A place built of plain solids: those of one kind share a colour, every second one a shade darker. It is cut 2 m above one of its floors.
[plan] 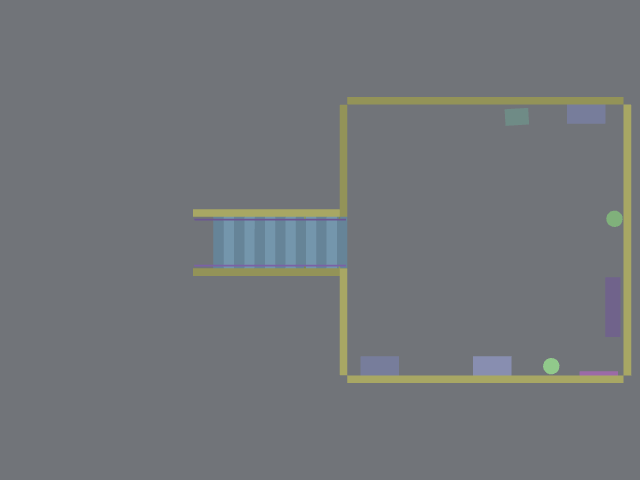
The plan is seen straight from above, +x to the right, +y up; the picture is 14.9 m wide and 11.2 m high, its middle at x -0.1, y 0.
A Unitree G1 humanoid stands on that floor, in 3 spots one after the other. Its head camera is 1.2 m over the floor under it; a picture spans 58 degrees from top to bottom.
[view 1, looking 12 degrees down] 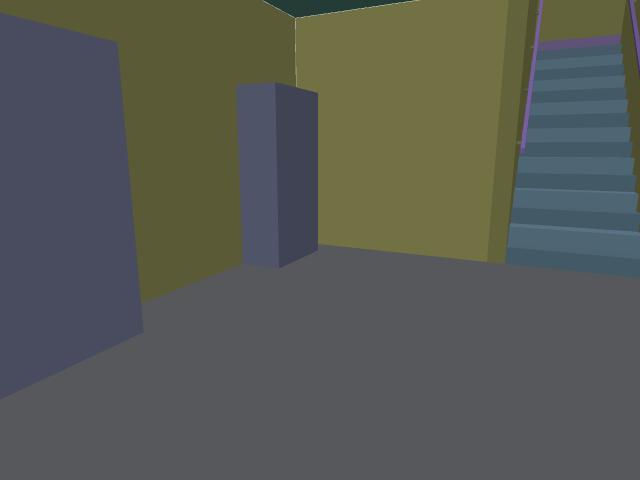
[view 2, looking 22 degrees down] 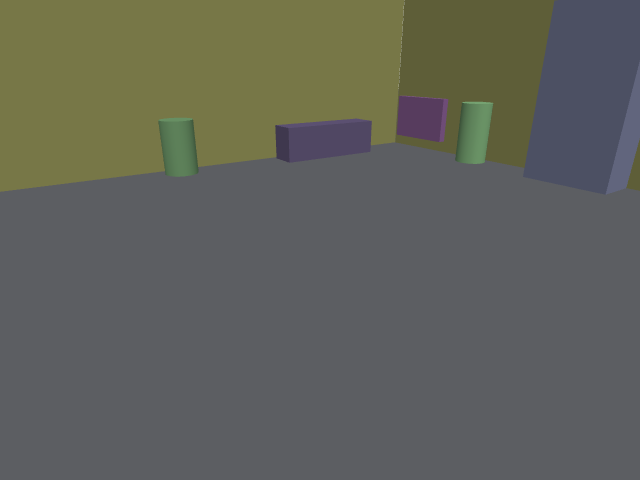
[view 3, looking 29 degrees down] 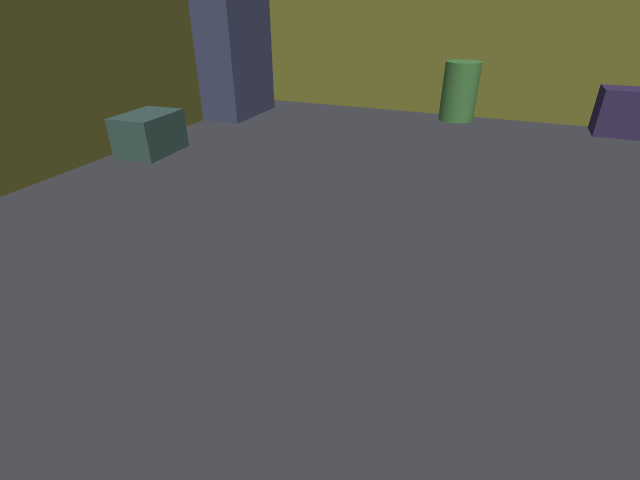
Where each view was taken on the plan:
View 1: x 5.38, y -0.48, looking -154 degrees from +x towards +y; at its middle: wall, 5.51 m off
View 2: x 1.60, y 1.99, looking -34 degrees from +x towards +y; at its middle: ground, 3.20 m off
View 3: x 1.53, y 0.05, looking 22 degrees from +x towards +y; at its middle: ground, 2.48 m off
